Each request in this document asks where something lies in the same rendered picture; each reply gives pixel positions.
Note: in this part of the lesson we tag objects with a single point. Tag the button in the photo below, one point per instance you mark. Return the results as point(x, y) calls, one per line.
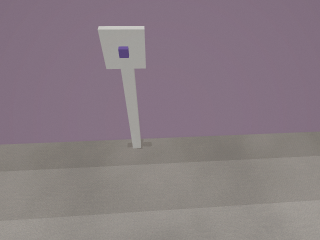
point(123, 51)

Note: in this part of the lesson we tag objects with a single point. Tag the panel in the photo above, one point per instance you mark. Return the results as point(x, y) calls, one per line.
point(133, 37)

